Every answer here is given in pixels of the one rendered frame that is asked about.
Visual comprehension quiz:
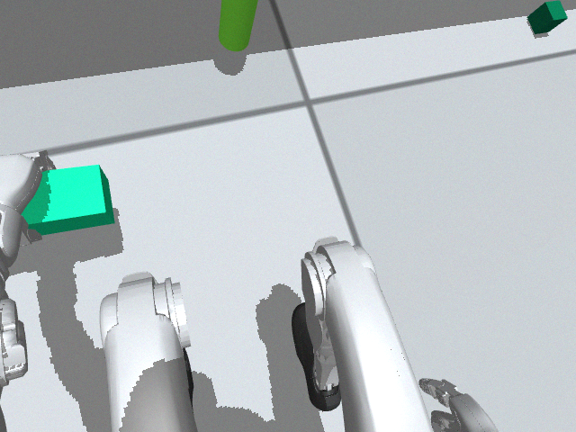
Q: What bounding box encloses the left robot arm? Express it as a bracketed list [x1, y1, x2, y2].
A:
[0, 204, 28, 432]

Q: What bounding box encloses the right robot hand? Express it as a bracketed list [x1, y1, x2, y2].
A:
[418, 378, 499, 432]

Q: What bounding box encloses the right robot foot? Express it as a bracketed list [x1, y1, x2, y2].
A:
[292, 302, 341, 411]

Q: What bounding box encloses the left robot hand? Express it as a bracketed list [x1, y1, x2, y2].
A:
[0, 150, 56, 246]

